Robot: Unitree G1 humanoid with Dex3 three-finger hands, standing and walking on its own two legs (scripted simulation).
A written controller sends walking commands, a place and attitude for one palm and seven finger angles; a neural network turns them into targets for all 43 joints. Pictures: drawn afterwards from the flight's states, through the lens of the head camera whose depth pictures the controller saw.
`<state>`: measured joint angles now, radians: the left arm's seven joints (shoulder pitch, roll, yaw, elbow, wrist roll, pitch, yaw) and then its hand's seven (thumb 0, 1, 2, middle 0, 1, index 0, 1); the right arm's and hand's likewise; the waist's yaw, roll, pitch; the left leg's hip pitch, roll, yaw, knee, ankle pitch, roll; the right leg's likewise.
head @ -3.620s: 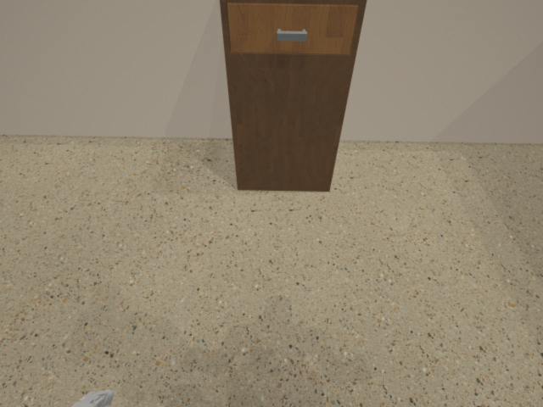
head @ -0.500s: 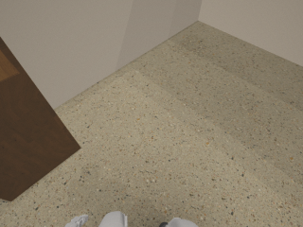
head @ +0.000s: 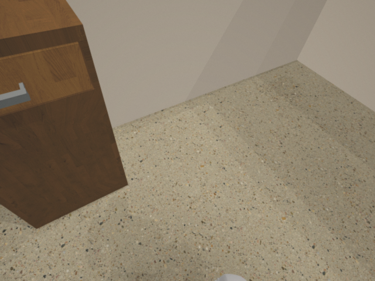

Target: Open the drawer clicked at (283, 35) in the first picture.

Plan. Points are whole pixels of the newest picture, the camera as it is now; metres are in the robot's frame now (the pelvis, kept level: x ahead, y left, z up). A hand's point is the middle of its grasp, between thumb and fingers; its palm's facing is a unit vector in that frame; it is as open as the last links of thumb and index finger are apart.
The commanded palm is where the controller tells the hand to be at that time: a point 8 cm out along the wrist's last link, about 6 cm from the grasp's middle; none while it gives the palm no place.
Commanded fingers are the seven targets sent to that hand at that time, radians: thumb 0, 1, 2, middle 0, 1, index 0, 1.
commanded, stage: turn to face it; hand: left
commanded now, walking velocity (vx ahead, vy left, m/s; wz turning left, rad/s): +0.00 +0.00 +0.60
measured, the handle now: (4, 95) +0.52 +0.52 +0.04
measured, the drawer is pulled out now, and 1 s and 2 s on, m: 0.00 0.00 0.00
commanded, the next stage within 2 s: take the last steps up to it in 0.92 s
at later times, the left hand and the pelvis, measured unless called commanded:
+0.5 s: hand out of the picture +0.02 +0.14 -0.14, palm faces +0.32 -0.91 -0.27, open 7.4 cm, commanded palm none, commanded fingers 0.00 0.90 0.90 -0.20 -0.30 -0.20 -0.30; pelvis -0.02 -0.07 +0.00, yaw +19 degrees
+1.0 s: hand out of the picture -0.14 +0.18 -0.17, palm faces +0.55 -0.80 -0.24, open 7.4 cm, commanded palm none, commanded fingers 0.00 0.90 0.90 -0.20 -0.30 -0.20 -0.30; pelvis -0.06 -0.03 +0.00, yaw +30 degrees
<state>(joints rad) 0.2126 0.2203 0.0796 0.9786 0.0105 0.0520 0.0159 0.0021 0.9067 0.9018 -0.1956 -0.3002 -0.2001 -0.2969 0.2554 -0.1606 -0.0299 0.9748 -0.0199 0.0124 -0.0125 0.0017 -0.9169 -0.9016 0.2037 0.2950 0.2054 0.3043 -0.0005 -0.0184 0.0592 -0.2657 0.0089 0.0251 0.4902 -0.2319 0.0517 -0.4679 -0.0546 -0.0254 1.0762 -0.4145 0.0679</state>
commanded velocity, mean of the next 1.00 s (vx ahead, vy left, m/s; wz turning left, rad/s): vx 0.00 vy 0.00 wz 0.44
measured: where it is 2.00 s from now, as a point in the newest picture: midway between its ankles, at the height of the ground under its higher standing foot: outside the picture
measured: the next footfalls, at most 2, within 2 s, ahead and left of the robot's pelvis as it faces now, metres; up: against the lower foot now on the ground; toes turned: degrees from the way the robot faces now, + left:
right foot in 0.28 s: +0.05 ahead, -0.17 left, +0.00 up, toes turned +9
left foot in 0.74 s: -0.07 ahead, +0.07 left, +0.00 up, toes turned +32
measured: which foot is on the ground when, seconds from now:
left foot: down 0.00-0.28, up 0.30-0.72, down 0.74-1.00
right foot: up 0.00-0.26, down 0.28-0.74, up 0.76-1.00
